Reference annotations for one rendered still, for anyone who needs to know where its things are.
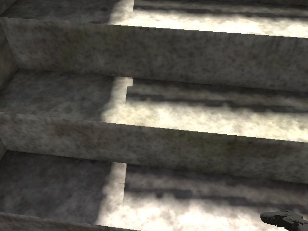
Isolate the right robot hand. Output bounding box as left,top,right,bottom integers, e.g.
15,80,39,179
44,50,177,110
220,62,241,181
260,210,308,231

